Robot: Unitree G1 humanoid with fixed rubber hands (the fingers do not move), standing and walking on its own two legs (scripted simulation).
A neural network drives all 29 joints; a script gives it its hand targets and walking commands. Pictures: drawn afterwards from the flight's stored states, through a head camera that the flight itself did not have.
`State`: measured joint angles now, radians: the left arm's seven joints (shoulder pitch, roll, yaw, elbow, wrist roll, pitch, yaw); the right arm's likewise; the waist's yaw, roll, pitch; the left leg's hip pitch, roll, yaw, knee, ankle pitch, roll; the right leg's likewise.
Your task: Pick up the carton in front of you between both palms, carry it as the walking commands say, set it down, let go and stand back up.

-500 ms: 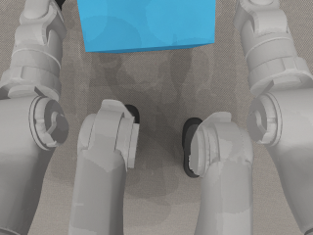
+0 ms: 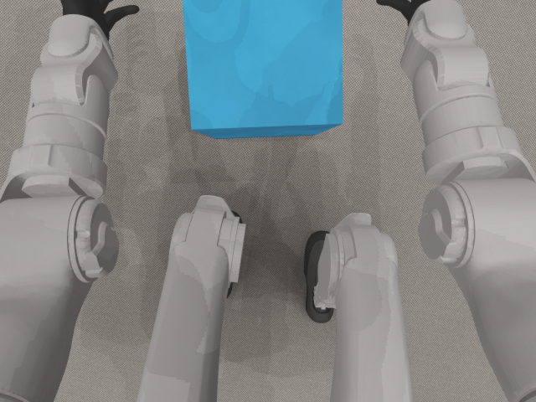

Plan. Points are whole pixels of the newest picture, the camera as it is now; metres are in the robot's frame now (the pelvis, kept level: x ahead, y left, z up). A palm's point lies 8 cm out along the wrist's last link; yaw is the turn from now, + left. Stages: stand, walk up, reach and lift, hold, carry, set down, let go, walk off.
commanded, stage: set down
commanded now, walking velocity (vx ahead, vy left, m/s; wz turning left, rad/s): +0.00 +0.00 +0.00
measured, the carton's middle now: (263, 74) +0.52 +0.06 -0.31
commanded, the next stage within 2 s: let go in 0.66 s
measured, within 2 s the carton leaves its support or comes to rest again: neither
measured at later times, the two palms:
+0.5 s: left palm out of the picture +0.51 +0.27 +0.04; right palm out of the picture +0.57 -0.12 +0.03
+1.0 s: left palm out of the picture +0.44 +0.27 +0.15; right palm out of the picture +0.48 -0.15 +0.14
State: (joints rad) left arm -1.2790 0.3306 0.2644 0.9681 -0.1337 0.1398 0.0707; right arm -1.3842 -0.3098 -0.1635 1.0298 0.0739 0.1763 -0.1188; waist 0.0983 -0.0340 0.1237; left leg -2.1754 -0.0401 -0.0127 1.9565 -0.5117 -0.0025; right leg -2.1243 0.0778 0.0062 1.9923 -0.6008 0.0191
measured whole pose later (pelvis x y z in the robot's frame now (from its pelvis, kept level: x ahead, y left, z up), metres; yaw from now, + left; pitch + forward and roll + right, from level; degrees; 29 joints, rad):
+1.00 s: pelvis +0.07 +0.01 +0.26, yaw +0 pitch +38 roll -1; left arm -0.62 0.24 0.26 0.67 0.07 0.11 -0.10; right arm -0.66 -0.13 -0.22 0.64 -0.10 0.14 -0.09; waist 0.06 -0.01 -0.05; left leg -1.28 -0.04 -0.03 0.90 -0.28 0.02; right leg -1.23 0.06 0.06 0.90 -0.33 0.02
